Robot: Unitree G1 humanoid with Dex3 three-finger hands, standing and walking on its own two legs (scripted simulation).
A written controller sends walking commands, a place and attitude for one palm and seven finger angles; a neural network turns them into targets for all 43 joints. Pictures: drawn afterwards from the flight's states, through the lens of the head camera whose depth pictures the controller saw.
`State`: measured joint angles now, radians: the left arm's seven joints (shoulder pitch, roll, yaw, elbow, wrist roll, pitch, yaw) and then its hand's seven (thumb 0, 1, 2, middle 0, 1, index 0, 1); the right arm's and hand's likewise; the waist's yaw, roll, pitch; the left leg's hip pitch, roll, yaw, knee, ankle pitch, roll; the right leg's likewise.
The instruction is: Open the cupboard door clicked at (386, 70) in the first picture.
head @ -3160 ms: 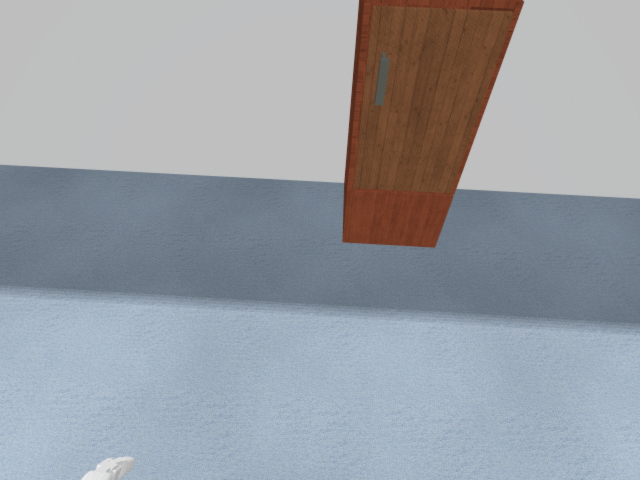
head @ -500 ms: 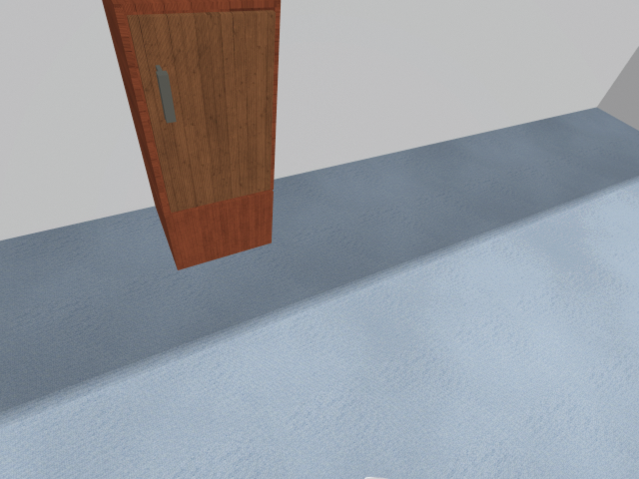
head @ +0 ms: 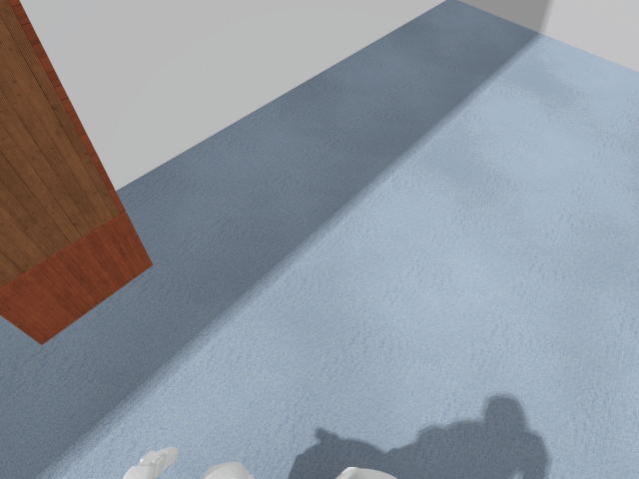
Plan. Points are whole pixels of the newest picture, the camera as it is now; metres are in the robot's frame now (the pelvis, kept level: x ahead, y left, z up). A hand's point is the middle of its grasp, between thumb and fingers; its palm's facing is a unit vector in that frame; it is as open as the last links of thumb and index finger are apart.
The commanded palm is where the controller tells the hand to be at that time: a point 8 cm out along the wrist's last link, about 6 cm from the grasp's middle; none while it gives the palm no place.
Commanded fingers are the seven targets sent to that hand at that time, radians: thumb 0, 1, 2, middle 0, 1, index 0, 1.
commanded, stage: walk to a spot facing it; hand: left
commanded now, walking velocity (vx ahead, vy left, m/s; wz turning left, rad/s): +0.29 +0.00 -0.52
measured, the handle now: out of the picture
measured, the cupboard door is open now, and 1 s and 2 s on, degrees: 0 0 0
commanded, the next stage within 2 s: turn to face it in 0.30 s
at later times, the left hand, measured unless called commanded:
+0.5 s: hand (136, 387) +0.26 +0.28 -0.17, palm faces -0.19 -0.96 -0.21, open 7.4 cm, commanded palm none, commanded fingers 0.00 0.90 0.90 -0.20 -0.30 -0.20 -0.30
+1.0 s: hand (175, 347) +0.31 +0.22 -0.13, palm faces -0.02 -0.97 -0.25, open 7.3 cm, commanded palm none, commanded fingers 0.00 0.90 0.90 -0.20 -0.30 -0.20 -0.30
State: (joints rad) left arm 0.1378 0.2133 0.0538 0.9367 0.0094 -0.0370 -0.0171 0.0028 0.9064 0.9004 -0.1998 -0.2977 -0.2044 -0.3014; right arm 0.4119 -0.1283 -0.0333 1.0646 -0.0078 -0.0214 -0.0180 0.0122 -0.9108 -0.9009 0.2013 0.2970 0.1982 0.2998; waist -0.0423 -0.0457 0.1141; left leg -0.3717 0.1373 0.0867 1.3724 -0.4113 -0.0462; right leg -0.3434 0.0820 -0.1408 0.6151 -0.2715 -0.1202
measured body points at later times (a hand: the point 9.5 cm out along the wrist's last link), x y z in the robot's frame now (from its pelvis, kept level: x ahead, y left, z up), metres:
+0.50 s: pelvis +0.19 +0.08 +0.01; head +0.22 +0.10 +0.46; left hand +0.27 +0.33 -0.15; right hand +0.26 -0.18 -0.10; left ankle +0.26 +0.17 -0.72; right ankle +0.10 -0.03 -0.63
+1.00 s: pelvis +0.20 +0.04 +0.02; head +0.22 +0.02 +0.47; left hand +0.31 +0.27 -0.11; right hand +0.18 -0.19 -0.15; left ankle +0.20 +0.18 -0.64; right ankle +0.19 -0.05 -0.72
